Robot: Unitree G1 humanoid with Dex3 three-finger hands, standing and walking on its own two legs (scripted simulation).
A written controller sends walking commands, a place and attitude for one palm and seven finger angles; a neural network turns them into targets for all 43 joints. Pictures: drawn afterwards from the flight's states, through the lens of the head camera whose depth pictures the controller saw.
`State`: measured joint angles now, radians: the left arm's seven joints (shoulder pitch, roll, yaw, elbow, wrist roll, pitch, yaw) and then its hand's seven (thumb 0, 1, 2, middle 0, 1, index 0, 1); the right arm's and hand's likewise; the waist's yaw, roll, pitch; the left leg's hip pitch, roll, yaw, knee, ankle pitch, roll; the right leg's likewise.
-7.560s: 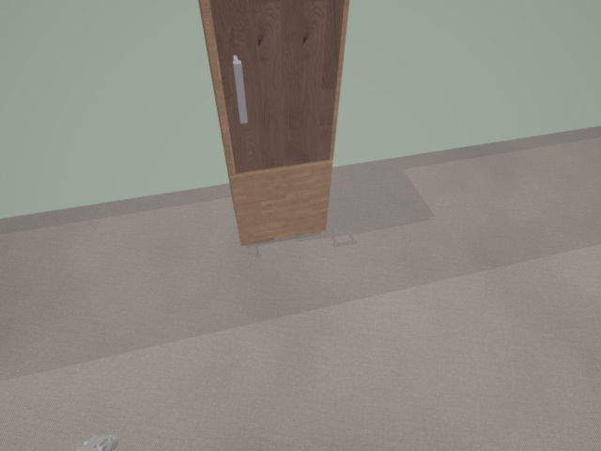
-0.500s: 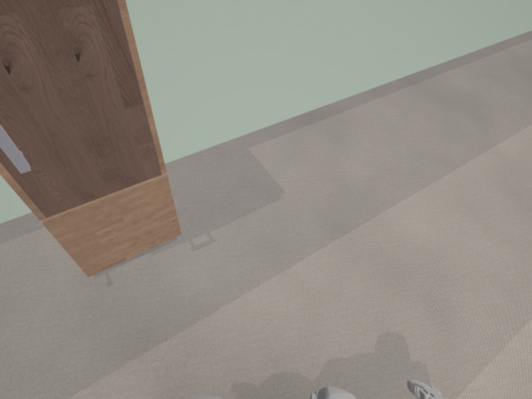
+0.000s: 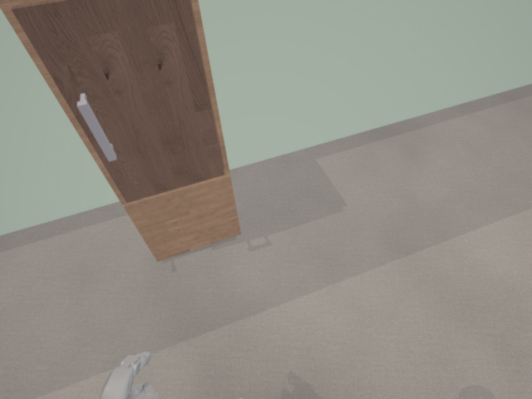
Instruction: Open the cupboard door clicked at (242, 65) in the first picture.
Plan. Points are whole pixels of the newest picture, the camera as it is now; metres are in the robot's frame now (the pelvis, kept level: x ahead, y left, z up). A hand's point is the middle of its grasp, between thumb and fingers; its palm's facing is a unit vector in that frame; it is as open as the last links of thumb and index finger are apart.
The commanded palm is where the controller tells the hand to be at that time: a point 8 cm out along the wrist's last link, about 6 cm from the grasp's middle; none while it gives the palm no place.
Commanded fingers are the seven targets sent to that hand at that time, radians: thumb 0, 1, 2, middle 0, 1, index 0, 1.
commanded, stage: turn to face it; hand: left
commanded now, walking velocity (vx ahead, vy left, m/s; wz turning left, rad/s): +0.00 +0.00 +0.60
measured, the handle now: (98, 128) +0.74 +0.44 -0.03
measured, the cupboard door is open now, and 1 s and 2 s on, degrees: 0 0 0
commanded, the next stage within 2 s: take the last steps up to it in 0.52 s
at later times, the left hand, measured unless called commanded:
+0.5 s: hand out of the picture -0.10 +0.25 -0.18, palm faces +0.32 -0.91 -0.27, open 7.4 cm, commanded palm none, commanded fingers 0.00 0.90 0.90 -0.20 -0.30 -0.20 -0.30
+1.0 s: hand out of the picture -0.07 +0.17 -0.15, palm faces +0.40 -0.89 -0.21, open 7.4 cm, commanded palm none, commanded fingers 0.00 0.90 0.90 -0.20 -0.30 -0.20 -0.30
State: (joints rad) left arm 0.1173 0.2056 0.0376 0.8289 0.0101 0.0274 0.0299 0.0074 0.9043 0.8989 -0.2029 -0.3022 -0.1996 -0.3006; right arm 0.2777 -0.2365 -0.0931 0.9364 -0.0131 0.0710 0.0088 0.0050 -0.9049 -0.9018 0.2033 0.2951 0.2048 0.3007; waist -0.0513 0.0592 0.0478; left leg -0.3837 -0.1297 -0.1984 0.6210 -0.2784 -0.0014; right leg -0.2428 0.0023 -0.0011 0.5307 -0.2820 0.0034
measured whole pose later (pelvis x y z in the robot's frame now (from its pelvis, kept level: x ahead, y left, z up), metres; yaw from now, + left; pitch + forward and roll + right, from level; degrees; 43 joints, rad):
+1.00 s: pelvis -0.02 +0.01 +0.01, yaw +20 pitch -3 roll +2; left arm 0.35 0.13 0.02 1.03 0.02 -0.03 0.01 0.00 0.91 0.90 -0.20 -0.30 -0.20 -0.30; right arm 0.36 -0.20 -0.06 1.10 -0.03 0.05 0.00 0.00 -0.92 -0.90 0.20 0.29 0.20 0.30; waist 0.01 0.03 -0.02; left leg -0.40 -0.01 0.01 0.93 -0.39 0.01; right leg -0.12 -0.01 -0.10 0.45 -0.29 -0.05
